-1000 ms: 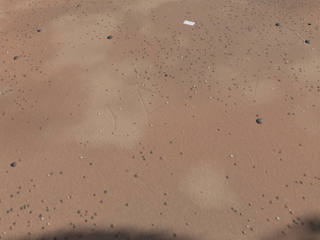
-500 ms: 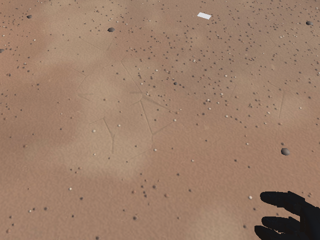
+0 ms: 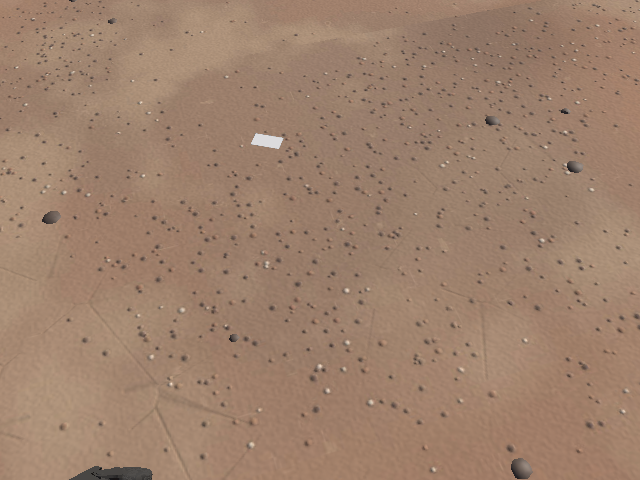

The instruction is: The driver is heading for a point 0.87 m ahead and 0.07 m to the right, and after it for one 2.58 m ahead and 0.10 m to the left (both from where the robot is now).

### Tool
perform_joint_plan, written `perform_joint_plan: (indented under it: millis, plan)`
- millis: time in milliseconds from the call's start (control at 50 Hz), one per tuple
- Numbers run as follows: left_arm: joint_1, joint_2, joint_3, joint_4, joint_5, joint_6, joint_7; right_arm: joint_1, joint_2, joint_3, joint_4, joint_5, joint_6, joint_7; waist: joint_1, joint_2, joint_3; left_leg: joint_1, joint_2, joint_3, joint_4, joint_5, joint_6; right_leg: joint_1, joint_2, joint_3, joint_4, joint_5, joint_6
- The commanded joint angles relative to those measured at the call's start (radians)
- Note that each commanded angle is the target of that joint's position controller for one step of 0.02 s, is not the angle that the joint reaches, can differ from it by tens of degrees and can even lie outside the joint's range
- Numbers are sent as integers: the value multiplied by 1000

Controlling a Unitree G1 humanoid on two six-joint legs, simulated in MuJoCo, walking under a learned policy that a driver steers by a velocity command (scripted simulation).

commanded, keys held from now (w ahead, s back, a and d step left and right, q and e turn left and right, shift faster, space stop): e+shift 0.22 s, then shift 0.64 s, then w+shift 0.08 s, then w+q+shift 0.02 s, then q+shift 0.04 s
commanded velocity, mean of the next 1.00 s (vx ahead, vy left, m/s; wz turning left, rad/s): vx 0.16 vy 0.00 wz -0.38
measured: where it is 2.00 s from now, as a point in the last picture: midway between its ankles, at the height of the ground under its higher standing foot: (329, 461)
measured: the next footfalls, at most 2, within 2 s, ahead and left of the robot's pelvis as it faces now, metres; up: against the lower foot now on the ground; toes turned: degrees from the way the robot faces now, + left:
left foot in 0.46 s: +0.42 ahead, +0.09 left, +0.00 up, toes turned -26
right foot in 0.80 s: +0.24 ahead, -0.11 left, +0.00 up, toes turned -19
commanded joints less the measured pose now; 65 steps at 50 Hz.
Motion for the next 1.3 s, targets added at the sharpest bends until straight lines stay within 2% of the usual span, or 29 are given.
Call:
perform_joint_plan:
  millis: [20,40,60,140,220,280,360,420,460,480,500,520,560,660,760,800,820,860,900,940,960,1020,1060,1140,1180,1200,1220,1260,1300]
  plan:
    - [310,263,93,-56,34,16,18,53,-164,-14,-164,32,-73,22,137,-61,-599,-740,-82,-293,778,-27,16,1142,-368,873,-217,275,-298]
    - [241,230,81,-72,16,16,23,-64,-165,-17,-217,44,-79,18,104,22,-433,-751,-41,-288,661,35,44,963,-322,754,-249,243,-246]
    - [176,195,69,-82,0,16,24,-102,-146,-15,-222,31,-72,7,45,140,-291,-732,-10,-269,586,46,38,752,-281,682,-283,261,-214]
    - [98,160,64,-120,2,30,45,-102,-150,-33,-252,9,-14,-9,-36,85,-135,-608,39,-244,330,71,-12,351,-168,466,-319,523,-187]
    - [121,203,79,-121,-12,78,91,-191,-115,-27,-296,6,5,-22,-19,19,-204,-585,-36,-222,61,268,-59,312,-85,427,-252,557,-117]
    - [135,171,68,-124,-22,112,118,-252,-120,-29,-300,18,11,-16,24,-51,-230,-576,-45,-217,-100,437,-60,353,-59,405,-211,382,-28]
    - [178,134,52,-122,6,122,126,-335,-127,-30,-319,16,-4,3,77,-114,-183,-597,-26,-241,-223,454,-33,437,-115,499,-173,240,-33]
    - [149,119,40,-133,8,121,119,-302,-146,-45,-311,12,-24,12,53,-121,-154,-527,-12,-241,-364,423,27,482,-140,557,-96,245,-28]
    - [174,77,23,-137,18,115,104,-259,-168,-52,-307,-2,-35,11,45,-8,-183,-254,114,-324,-484,832,104,372,-39,478,41,-12,39]
    - [289,73,22,-117,14,109,101,-257,-197,-53,-316,-27,-22,5,100,211,-208,-108,295,-513,-463,1200,267,236,93,359,220,-487,115]
    - [275,144,33,-121,11,109,100,-153,-150,-49,-280,-13,-10,3,54,300,-258,-63,415,-720,-503,1145,388,142,84,297,357,-666,176]
    - [226,195,49,-115,11,117,100,-139,-141,-49,-280,14,-2,4,23,202,-249,-73,382,-711,-495,976,377,116,46,288,480,-637,206]
    - [161,175,51,-99,5,148,106,-160,-140,-45,-285,26,20,3,13,87,-195,-149,289,-575,-508,735,290,84,30,257,597,-539,233]
    - [158,44,14,-80,2,148,102,-230,-111,-37,-281,17,60,6,30,195,-145,-301,118,-348,-583,464,219,269,-30,109,222,-439,237]
    - [193,64,23,-34,3,127,91,-172,-126,-40,-252,32,68,0,28,197,-153,-306,155,-399,-565,299,225,437,-44,92,-174,-191,173]
    - [182,102,28,-45,30,122,90,-131,-107,-32,-236,26,55,4,21,126,-136,-412,124,-364,-537,178,139,528,-114,163,-204,-120,115]
    - [172,146,40,-34,36,120,90,-124,-88,-29,-249,14,42,11,-16,-20,-110,-438,45,-262,-505,140,92,468,-160,218,-185,-176,70]
    - [156,48,14,-24,40,103,83,-190,-67,-27,-249,6,32,16,1,-82,-68,-311,-2,-188,-426,253,39,296,-160,244,-274,-396,61]
    - [224,128,38,-11,25,92,86,-184,-97,-41,-238,26,38,8,41,-139,-36,-402,-72,-106,-292,32,43,302,-179,311,-355,-722,34]
    - [278,211,61,-2,5,70,92,-257,-116,-52,-276,69,17,19,86,-225,80,-638,-26,-104,-67,82,69,356,-378,586,-510,-874,-81]
    - [284,197,59,4,1,51,99,-258,-122,-57,-280,84,5,25,83,-218,118,-785,26,-152,14,82,91,439,-419,625,-530,-818,-106]
    - [261,111,41,11,7,30,104,-241,-77,-44,-253,58,-7,42,84,-104,93,-852,58,-172,-42,140,105,617,-353,381,-448,-310,-47]
    - [201,150,53,-8,11,43,104,-254,-67,-39,-269,44,2,60,78,-110,25,-664,48,-85,-121,199,77,540,-300,204,-396,-52,-12]
    - [163,194,71,-28,-14,78,110,-172,-119,-61,-293,56,44,77,30,-108,-50,-448,5,-18,-239,302,67,453,-309,103,-235,118,29]
    - [190,139,58,-33,-6,76,112,-7,-185,-101,-258,45,54,58,-39,19,-148,-208,-47,-62,-356,424,121,368,-221,-4,101,157,111]
    - [189,58,32,-75,45,73,110,49,-317,-129,-276,47,57,33,-31,308,-179,-50,192,-460,-446,721,239,110,-102,-50,465,-357,207]
    - [226,52,23,-113,33,58,105,51,-355,-123,-317,20,44,46,-12,401,-318,76,353,-914,-605,568,431,-79,30,139,677,-631,216]
    - [135,148,40,-110,-2,42,97,-32,-244,-98,-343,37,24,45,-26,146,-201,-10,291,-731,-585,436,368,-156,-57,197,714,-486,176]
    - [100,151,46,-104,25,47,111,-118,-230,-93,-360,49,40,28,18,49,-147,-166,203,-592,-573,493,299,-80,-107,203,552,-377,173]
Keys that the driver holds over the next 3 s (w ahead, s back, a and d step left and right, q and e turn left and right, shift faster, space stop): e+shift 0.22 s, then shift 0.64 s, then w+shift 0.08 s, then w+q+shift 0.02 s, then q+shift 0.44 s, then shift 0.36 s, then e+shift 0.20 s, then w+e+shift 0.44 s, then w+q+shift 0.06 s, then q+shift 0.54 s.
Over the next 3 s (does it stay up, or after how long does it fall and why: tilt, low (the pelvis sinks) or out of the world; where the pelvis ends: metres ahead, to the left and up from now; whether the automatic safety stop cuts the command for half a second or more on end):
stays up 0.87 -0.23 0.03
